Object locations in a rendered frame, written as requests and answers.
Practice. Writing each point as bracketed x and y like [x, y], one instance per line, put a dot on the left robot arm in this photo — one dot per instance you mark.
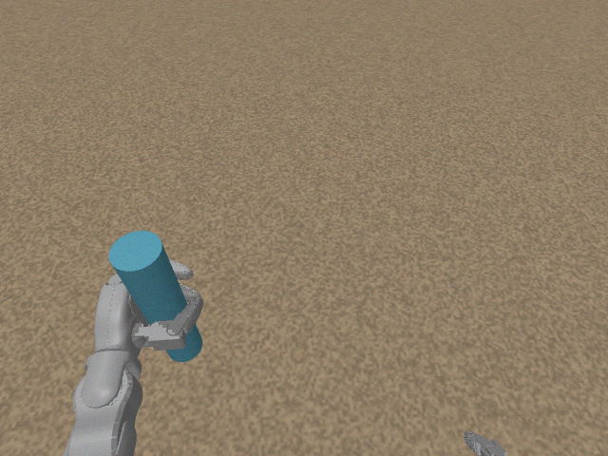
[106, 402]

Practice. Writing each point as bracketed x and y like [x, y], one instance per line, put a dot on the can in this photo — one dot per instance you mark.
[142, 264]

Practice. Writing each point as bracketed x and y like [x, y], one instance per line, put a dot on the right robot hand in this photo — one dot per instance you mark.
[483, 447]

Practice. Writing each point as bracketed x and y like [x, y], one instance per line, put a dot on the left robot hand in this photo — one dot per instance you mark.
[120, 324]

